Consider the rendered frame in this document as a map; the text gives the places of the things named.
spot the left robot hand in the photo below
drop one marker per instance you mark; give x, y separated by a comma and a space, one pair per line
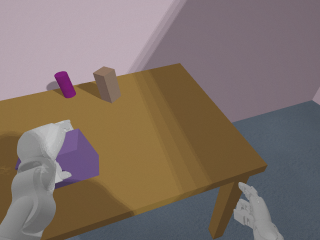
45, 142

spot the table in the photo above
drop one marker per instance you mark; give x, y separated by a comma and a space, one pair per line
163, 140

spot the robot left forearm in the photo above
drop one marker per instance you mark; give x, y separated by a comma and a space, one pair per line
33, 207

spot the right robot hand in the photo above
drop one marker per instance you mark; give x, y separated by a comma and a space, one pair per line
249, 212

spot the robot right forearm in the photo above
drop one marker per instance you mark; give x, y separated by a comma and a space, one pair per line
266, 230

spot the sponge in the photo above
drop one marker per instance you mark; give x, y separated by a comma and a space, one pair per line
76, 156

